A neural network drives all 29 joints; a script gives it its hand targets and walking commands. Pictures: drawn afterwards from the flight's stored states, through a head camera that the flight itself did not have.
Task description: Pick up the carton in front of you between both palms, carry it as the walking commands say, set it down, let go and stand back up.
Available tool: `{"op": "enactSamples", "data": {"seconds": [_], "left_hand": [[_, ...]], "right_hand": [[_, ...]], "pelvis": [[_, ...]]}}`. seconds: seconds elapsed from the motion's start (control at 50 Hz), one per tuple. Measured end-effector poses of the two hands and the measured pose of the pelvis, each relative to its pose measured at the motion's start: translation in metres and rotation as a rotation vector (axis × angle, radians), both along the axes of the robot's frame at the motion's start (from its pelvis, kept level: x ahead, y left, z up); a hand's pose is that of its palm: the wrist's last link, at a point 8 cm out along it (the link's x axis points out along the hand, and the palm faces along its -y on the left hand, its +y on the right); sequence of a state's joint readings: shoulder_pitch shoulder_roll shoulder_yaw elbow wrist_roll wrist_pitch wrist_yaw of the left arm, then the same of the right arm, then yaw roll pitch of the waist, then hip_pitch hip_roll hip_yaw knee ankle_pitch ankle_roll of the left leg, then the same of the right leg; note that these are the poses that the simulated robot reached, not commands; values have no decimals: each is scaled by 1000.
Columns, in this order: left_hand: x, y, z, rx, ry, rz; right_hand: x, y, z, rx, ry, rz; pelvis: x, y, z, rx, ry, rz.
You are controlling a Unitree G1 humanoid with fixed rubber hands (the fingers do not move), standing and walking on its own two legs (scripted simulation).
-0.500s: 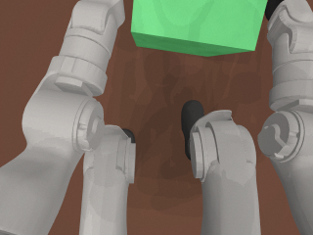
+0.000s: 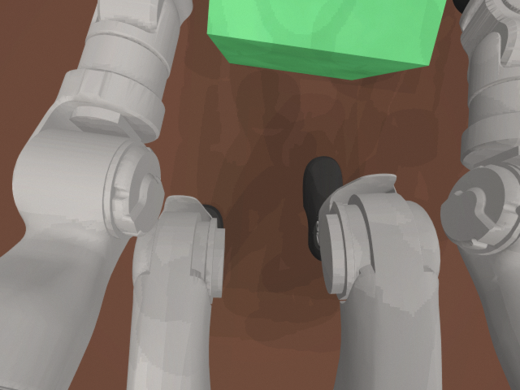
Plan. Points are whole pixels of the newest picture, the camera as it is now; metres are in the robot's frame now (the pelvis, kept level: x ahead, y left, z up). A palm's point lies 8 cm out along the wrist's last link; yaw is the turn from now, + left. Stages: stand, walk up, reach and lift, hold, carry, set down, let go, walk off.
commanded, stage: set down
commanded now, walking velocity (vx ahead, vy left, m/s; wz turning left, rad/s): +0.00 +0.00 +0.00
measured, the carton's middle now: out of the picture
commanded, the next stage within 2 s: let go in 1.42 s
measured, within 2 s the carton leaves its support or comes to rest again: neither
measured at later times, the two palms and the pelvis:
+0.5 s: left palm out of the picture +0.60 +0.03 -0.16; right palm out of the picture +0.52 -0.35 -0.16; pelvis +0.01 -0.02 +0.00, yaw +0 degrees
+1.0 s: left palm out of the picture +0.60 +0.02 +0.02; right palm out of the picture +0.52 -0.35 +0.02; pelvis +0.01 -0.02 +0.12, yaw -1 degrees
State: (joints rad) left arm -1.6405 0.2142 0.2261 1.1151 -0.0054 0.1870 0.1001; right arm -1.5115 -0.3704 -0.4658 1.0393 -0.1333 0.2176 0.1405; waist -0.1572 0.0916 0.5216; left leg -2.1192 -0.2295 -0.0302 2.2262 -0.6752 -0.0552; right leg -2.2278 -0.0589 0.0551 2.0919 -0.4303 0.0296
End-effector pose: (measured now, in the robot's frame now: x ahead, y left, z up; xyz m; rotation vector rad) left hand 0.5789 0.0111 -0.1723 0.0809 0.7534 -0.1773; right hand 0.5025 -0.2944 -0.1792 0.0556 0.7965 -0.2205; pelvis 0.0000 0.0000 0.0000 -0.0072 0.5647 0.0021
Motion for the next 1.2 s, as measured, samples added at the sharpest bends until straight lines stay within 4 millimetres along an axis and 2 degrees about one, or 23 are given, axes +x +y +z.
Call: {"op": "enactSamples", "data": {"seconds": [0.22, 0.34, 0.44, 0.54, 0.6, 0.7, 0.82, 0.98, 1.2], "left_hand": [[-1, 7, -10, 22, -17, -15], [8, 24, -14, 66, -37, 2], [16, 23, -5, 56, -78, 17], [18, 17, 21, 70, -119, 22], [20, 12, 46, 82, -129, 27], [26, 1, 95, 77, -140, 37], [24, -1, 145, 88, -136, 46], [22, 13, 191, 103, -101, 71], [34, 8, 249, 63, -147, 61]], "right_hand": [[0, -2, -14, -33, 12, -63], [0, -35, -11, -59, -17, -160], [6, -57, 1, -95, -63, -153], [20, -56, 30, -68, -131, -136], [25, -54, 55, -56, -158, -134], [22, -56, 95, -62, -162, -128], [10, -60, 135, -68, -137, -138], [18, -53, 190, -63, -152, -122], [20, -63, 252, -93, -150, -122]], "pelvis": [[5, -2, -3, 4, 3, -15], [9, -6, -1, 4, 24, -3], [9, -13, -1, 13, 28, -4], [7, -18, 4, 37, 27, -21], [5, -19, 14, 49, 34, -37], [4, -19, 36, 67, 73, -55], [3, -22, 69, 82, 123, -68], [5, -23, 115, 81, 172, -82], [24, -26, 159, 69, 225, -87]]}}
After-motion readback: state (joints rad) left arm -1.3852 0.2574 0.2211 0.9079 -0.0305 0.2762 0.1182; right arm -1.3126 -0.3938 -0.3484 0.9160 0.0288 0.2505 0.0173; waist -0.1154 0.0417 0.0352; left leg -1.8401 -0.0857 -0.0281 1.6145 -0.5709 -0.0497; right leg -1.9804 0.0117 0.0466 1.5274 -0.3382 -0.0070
